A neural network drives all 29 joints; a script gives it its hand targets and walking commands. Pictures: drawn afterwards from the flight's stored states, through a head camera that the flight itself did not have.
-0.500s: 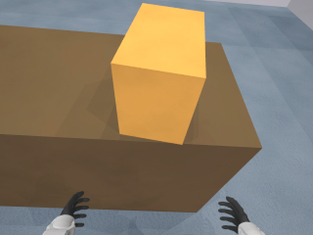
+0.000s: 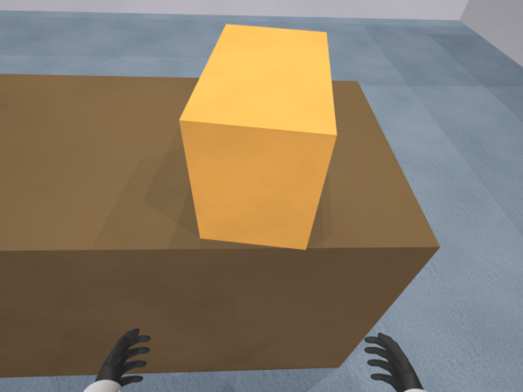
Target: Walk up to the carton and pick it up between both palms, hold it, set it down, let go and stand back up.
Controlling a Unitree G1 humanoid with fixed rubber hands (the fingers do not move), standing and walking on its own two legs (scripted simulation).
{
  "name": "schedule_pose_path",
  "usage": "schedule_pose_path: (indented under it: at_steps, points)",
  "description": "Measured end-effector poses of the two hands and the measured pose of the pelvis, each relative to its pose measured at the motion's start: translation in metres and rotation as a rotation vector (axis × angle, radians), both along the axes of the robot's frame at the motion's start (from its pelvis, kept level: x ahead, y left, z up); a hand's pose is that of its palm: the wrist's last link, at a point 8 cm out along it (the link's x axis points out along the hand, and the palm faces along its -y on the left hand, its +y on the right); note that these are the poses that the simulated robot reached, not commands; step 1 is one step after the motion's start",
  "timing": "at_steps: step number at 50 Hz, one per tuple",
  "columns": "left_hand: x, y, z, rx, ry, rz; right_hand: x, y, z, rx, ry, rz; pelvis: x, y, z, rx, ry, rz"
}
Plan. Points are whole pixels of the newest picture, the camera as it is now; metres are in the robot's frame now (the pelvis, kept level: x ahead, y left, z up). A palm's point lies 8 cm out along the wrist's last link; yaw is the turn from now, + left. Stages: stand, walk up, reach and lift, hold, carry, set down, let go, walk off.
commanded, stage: let go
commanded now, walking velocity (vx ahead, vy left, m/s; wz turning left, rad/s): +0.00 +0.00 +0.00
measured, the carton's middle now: (264, 133) +0.51 -0.01 +0.14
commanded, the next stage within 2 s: stand in 0.08 s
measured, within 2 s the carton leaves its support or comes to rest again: neither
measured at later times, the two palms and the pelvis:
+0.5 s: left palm out of the picture +0.09 +0.25 -0.13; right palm out of the picture +0.07 -0.21 -0.14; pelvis +0.05 +0.02 -0.01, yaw +0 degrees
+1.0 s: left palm out of the picture +0.01 +0.23 -0.15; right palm out of the picture +0.01 -0.17 -0.15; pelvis +0.05 +0.03 +0.00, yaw -1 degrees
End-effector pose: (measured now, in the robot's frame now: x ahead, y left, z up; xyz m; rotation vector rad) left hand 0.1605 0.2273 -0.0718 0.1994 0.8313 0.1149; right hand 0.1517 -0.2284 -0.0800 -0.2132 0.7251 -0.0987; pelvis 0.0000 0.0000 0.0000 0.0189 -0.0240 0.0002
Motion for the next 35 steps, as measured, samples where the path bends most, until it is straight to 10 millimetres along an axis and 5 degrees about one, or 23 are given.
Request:
schedule_pose_path:
  at_steps: [7,19,35]
  points:
    - [0.005,0.002,-0.001,0.016,-0.053,-0.032,-0.001,0.001,-0.012,0.004,0.097,0.002,0.012,0.003,0.0,-0.019,0.034,0.004]
    - [-0.054,0.014,-0.049,-0.021,0.169,0.058,-0.063,0.007,-0.055,0.045,0.414,-0.098,0.042,0.013,-0.007,-0.033,0.071,0.002]
    - [-0.109,0.016,-0.075,-0.044,0.456,0.154,-0.1,0.034,-0.07,0.07,0.592,-0.186,0.057,0.024,-0.007,-0.025,0.032,-0.006]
